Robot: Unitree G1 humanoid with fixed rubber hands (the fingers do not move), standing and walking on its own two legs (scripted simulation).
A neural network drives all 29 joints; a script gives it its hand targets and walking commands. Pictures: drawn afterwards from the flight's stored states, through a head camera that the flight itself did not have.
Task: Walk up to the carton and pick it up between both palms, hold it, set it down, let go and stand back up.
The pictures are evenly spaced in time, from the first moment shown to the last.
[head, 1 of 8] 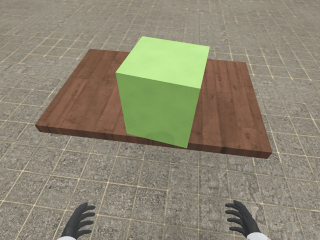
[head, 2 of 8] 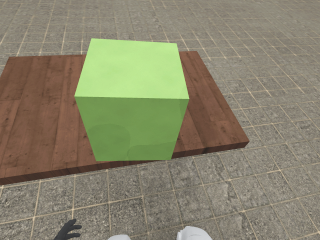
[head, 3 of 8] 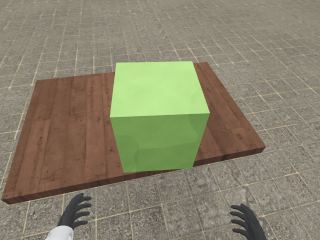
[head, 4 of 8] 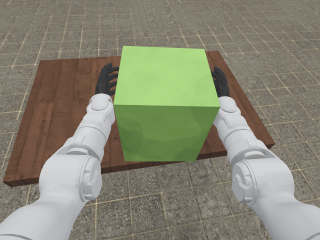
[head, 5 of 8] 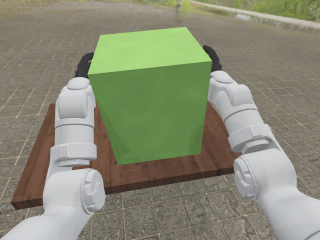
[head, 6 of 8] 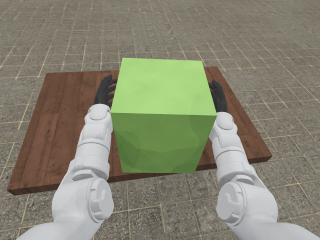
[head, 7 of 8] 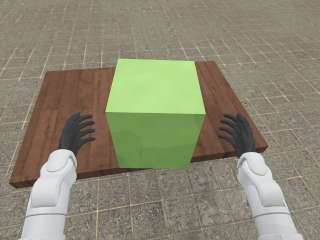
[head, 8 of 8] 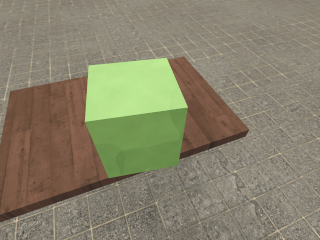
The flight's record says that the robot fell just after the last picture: no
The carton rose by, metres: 0.20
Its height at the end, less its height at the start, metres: +0.00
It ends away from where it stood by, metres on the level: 0.02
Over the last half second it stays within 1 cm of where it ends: yes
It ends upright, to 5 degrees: yes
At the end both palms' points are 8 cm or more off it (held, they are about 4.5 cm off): yes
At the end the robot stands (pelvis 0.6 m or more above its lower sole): yes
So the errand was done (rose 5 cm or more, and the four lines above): yes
